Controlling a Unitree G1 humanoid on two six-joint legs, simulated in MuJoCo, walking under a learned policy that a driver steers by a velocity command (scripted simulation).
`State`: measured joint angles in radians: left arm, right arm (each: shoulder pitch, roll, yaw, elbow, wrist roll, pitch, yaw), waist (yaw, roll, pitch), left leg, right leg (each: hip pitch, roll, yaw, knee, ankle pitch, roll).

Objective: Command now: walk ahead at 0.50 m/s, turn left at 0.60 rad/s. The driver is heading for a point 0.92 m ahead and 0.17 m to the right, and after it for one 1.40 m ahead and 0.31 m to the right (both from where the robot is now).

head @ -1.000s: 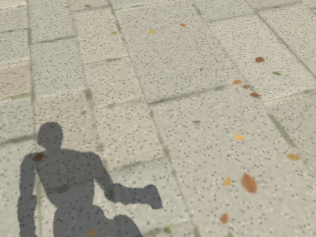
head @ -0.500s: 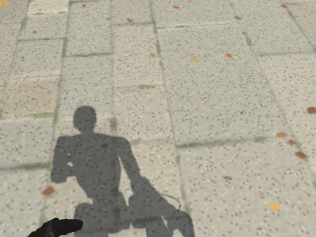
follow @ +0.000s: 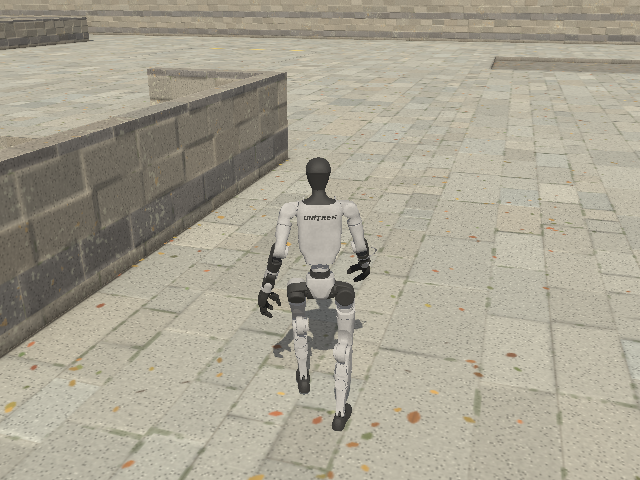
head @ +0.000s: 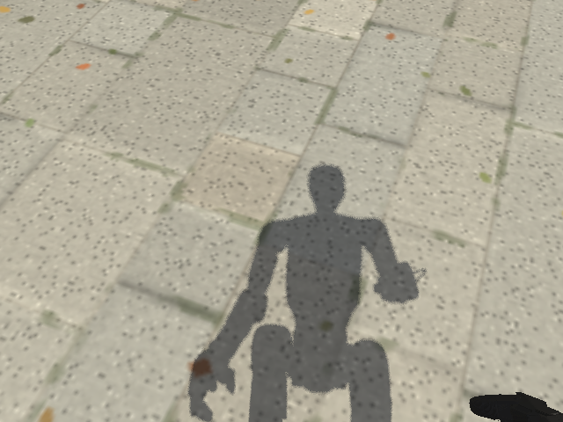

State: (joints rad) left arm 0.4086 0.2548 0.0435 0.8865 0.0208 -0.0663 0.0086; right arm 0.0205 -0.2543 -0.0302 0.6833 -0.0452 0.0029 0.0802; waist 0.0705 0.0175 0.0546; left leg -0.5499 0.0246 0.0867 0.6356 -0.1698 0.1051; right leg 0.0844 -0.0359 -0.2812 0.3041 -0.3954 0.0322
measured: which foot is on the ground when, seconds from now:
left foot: up 0.00-0.02, down 0.04-0.62, up 0.64-1.00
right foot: down 0.00-0.04, up 0.06-0.58, down 0.60-1.00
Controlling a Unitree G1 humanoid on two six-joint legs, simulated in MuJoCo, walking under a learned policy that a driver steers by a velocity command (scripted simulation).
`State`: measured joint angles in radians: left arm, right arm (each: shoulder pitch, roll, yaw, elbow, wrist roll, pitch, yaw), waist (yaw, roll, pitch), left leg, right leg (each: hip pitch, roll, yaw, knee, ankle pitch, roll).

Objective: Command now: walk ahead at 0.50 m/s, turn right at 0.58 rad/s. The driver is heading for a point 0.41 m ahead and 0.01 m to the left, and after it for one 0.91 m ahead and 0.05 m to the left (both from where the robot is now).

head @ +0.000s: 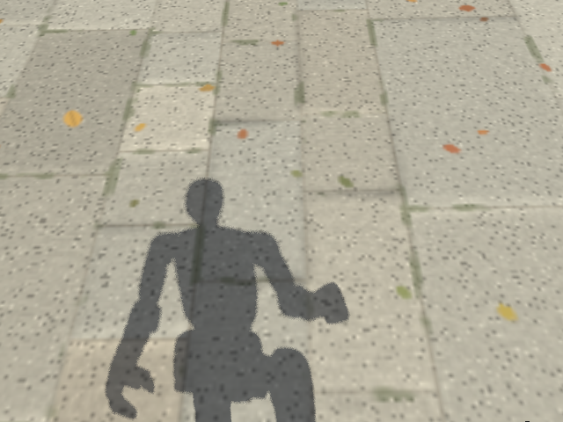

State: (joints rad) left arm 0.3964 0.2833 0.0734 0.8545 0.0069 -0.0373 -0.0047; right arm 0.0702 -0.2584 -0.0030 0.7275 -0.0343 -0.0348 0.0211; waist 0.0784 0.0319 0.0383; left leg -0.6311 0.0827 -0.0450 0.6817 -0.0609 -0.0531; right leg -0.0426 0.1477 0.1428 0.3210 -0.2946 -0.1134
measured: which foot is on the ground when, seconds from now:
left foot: up 0.00-0.08, down 0.10-0.58, up 0.60-1.00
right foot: down 0.00-0.10, up 0.12-0.54, down 0.56-1.00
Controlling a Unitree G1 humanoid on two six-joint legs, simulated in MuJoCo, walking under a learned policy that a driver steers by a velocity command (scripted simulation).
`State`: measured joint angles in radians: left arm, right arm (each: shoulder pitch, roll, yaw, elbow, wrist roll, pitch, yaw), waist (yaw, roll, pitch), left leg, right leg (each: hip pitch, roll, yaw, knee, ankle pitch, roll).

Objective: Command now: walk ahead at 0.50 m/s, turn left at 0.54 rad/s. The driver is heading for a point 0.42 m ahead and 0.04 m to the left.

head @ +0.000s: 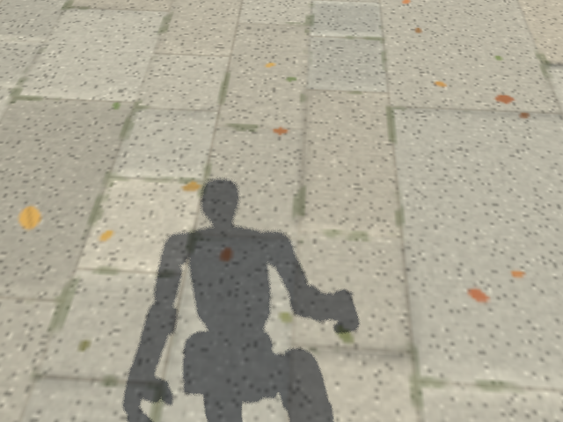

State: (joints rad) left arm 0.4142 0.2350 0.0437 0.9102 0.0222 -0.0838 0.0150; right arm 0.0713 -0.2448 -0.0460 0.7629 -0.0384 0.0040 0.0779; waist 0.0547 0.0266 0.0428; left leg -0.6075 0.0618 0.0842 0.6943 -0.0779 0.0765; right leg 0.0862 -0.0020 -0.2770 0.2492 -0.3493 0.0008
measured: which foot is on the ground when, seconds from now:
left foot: up 0.00-0.06, down 0.08-0.60, up 0.62-0.92, down 0.94-1.00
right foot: down 0.00-0.10, up 0.12-0.58, down 0.60-1.00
